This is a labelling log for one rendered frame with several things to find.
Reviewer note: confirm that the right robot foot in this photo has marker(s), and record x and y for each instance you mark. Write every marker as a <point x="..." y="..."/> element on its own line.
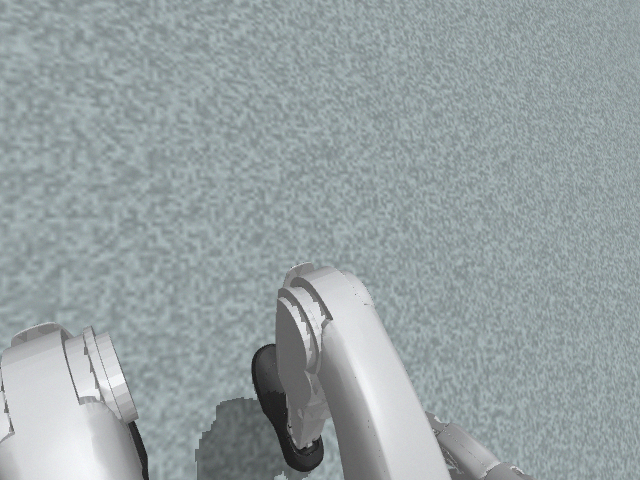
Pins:
<point x="272" y="398"/>

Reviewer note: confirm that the left robot foot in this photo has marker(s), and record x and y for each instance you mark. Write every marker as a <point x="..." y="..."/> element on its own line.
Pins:
<point x="140" y="449"/>

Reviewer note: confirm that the right robot arm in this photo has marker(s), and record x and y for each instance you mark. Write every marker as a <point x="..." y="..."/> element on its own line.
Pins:
<point x="507" y="471"/>

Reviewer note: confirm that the right robot hand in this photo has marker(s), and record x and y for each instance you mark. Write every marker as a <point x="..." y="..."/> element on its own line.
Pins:
<point x="463" y="451"/>

